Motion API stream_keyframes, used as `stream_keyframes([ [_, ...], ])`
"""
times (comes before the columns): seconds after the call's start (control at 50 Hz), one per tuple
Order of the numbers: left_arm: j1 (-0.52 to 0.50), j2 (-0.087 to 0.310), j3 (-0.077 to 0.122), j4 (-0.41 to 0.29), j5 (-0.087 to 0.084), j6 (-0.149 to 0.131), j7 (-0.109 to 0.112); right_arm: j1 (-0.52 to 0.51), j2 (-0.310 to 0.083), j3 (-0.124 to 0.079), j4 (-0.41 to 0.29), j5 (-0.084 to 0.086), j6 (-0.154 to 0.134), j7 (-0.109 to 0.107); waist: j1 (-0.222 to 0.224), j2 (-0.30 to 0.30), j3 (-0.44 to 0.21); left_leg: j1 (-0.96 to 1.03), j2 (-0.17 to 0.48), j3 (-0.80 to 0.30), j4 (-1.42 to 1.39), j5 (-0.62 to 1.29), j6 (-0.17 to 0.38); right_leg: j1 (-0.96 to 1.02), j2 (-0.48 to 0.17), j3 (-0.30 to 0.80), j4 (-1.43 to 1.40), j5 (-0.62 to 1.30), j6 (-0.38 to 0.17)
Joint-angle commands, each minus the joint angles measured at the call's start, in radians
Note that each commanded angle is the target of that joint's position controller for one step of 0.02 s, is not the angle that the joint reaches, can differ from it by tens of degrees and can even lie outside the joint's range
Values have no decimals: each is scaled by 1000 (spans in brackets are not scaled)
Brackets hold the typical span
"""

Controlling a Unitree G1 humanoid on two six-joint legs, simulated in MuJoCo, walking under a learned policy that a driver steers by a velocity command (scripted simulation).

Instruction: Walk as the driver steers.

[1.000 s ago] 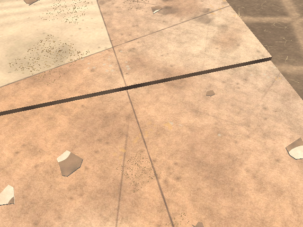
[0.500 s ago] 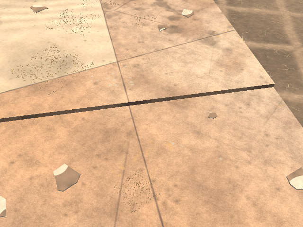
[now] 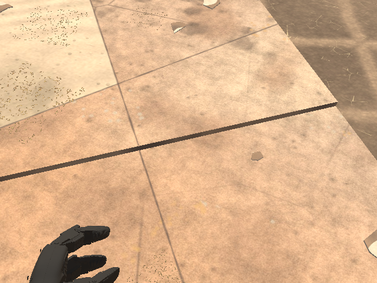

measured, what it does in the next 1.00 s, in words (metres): walks ahead, turning left: left foot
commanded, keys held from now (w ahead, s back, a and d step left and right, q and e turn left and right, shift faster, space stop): w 0.18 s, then w+q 0.82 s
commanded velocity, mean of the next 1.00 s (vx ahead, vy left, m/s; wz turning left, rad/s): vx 0.49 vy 0.00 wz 0.35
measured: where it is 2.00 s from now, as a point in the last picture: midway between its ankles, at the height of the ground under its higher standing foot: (81, 150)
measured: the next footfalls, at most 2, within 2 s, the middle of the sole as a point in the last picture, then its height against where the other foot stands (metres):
left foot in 0.54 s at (131, 276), level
right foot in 1.04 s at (162, 190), level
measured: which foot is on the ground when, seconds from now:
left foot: down 0.00-0.00, up 0.02-0.52, down 0.54-1.00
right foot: down 0.00-0.56, up 0.58-1.00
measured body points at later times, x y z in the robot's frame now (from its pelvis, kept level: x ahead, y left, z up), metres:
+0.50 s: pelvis +0.29 +0.03 +0.01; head +0.32 +0.04 +0.46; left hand +0.28 +0.32 -0.12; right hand +0.52 -0.19 -0.08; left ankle +0.44 +0.16 -0.70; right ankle +0.15 -0.10 -0.72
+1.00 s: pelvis +0.58 +0.09 +0.02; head +0.60 +0.11 +0.47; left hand +0.71 +0.40 -0.06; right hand +0.73 -0.18 -0.08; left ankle +0.44 +0.15 -0.72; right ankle +0.77 +0.02 -0.70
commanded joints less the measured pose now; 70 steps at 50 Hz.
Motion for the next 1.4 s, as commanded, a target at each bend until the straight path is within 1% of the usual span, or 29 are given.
stream_keyframes([
  [0.02, 466, 275, 101, 62, 21, 8, 35, -32, -128, -22, -100, -25, -6, -9, 260, -15, -364, -450, 122, -8, 731, 793, 40, 805, -221, 293, 55, -49, -150],
  [0.04, 464, 273, 93, 77, 22, 2, 25, 98, -14, 11, -89, -11, -28, 7, 169, -241, -491, -751, -63, -122, 1014, -105, 4, 1009, -423, 787, -84, -251, -296],
  [0.06, 416, 179, 74, 76, 9, 4, 31, -25, -143, -20, -103, 19, -50, 19, 207, -134, -355, -851, -1, -185, 1086, -89, 16, 896, -373, 752, -166, -362, -242],
  [0.08, 335, 157, 64, 72, 5, 6, 35, -124, -166, -29, -138, 41, -63, 24, 182, -84, -184, -881, 50, -143, 1057, 9, 23, 721, -338, 581, -203, -314, -202],
  [0.1, 276, 151, 61, 73, 10, 2, 32, -171, -145, -25, -149, 34, -71, 19, 145, 15, -108, -852, 97, -117, 999, 94, 20, 572, -298, 484, -241, -215, -180],
  [0.12, 243, 133, 56, 70, 22, -4, 27, -176, -137, -30, -148, 21, -68, 15, 112, 20, -64, -817, 125, -110, 955, 144, 9, 473, -263, 409, -269, -113, -172],
  [0.2, 226, 130, 55, 109, 16, -29, 23, -132, -80, -21, -145, 9, -26, 11, 47, -33, -35, -752, 180, -99, 844, 199, -36, 305, -229, 256, -369, -25, -186],
  [0.32, 283, 187, 65, 160, 24, -29, 45, -343, -60, -8, -213, 8, -32, 24, 123, -16, 20, -775, 153, -56, 464, 550, -50, 311, -178, 45, -399, 33, -122],
  [0.44, 363, 219, 75, 213, 6, 6, 53, -482, -71, -9, -298, 15, -35, 59, 167, -7, 37, -867, 115, -41, 309, 489, 4, 584, -273, 2, -323, 88, -82],
  [0.48, 345, 239, 81, 210, 5, 26, 61, -460, -92, -20, -316, 12, -32, 71, 137, -29, 7, -819, 76, 3, 298, 374, 35, 641, -286, -23, -221, 313, -55],
  [0.52, 311, 250, 83, 193, 9, 47, 74, -265, -154, -59, -283, 13, -24, 69, 24, -37, -120, -548, -7, 64, 266, 341, 82, 605, -249, -84, 73, 605, -10],
  [0.54, 325, 224, 70, 172, 22, 48, 85, -90, -228, -96, -244, 17, -18, 56, -46, 26, -224, -257, 30, -43, 264, 375, 129, 420, -206, -104, 343, 466, 29],
  [0.56, 420, 98, 26, 120, 45, 22, 72, -42, -347, -123, -245, 16, -15, 47, 24, 277, -330, 122, 281, -573, 204, 220, 309, -43, -21, -87, 728, -222, 101],
  [0.58, 378, 140, 26, 126, 33, -18, 55, -21, -274, -100, -269, 15, -22, 50, -13, 223, -450, 238, 358, -877, 47, 139, 365, -203, 41, 129, 869, -581, 95],
  [0.6, 290, 201, 44, 99, -8, -40, 41, -53, -219, -83, -268, 4, -27, 49, -27, 165, -326, 166, 329, -726, 31, 160, 306, -295, -21, 170, 897, -508, 72],
  [0.64, 230, 189, 41, 87, 10, -55, 49, -177, -177, -72, -292, 4, -28, 45, 40, 30, -152, -124, 248, -487, 19, 360, 250, -239, -101, 143, 740, -359, 66],
  [0.66, 237, 197, 48, 87, 23, -45, 54, -219, -150, -62, -310, -4, -28, 43, 76, 43, -122, -228, 218, -425, -5, 460, 239, -164, -127, 145, 679, -321, 74],
  [0.76, 203, 149, 42, 59, 40, -3, 63, -212, -177, -73, -313, 6, -31, 18, 100, 72, -78, -393, 154, -300, -60, 613, 246, -110, -109, 115, 469, -175, 153],
  [0.84, 51, 118, 29, 21, 30, -11, 55, -156, -187, -77, -292, 13, -19, 0, 41, 103, -52, -419, 103, -270, -44, 468, 186, -46, -53, 113, 165, 53, 164],
  [0.92, -24, 145, 36, -7, 16, -27, 39, -108, -185, -80, -268, 19, -7, -5, 19, 116, -42, -357, 138, -359, 13, 401, 167, 3, -22, 138, 35, 73, 144],
  [0.98, 22, 178, 52, 1, 13, -39, 33, -124, -178, -81, -267, 17, 4, -10, 54, 150, -46, -296, 165, -441, 102, 417, 147, 67, -19, 149, -3, -47, 106],
  [1.02, 181, 215, 77, 39, 24, -49, 43, -149, -135, -67, -280, 12, 8, -6, 138, 142, -133, -337, 94, -410, 273, 497, 102, 323, -41, 136, -61, -51, 51],
  [1.04, 333, 268, 91, 51, 39, -50, 52, -143, -78, -44, -301, -3, 5, -3, 196, 36, -280, -462, 28, -326, 548, 357, 63, 589, -210, 298, -39, -103, -12],
  [1.06, 408, 340, 109, 84, 44, -34, 49, 5, -20, -25, -330, 23, -5, -1, 122, -303, -375, -827, -109, -209, 857, -134, -4, 884, -431, 770, -123, -278, -183],
  [1.08, 385, 247, 93, 74, 16, -30, 44, 2, -132, -43, -299, 36, -6, -5, 143, -205, -307, -955, -17, -225, 992, -116, -19, 845, -447, 849, -167, -499, -175],
  [1.1, 346, 183, 76, 60, 15, -24, 48, -112, -186, -59, -307, 29, -1, -4, 173, -108, -181, -981, 18, -206, 1021, -18, -26, 725, -398, 680, -182, -488, -128],
  [1.14, 272, 146, 60, 65, 28, -13, 52, -211, -166, -63, -334, 8, 3, -2, 147, -46, -54, -936, 78, -167, 961, 104, -37, 517, -315, 455, -222, -261, -92],
  [1.26, 276, 176, 71, 112, 25, -24, 58, -251, -74, -46, -378, 15, 23, 16, 112, -65, -19, -923, 133, -117, 813, 219, -60, 425, -284, 182, -317, 26, -112],
  [1.4, 358, 209, 69, 174, 7, 2, 52, -439, -20, -17, -420, 10, 2, 48, 171, -37, 19, -842, 90, -26, 455, 437, -35, 478, -266, 29, -319, 121, -87],
])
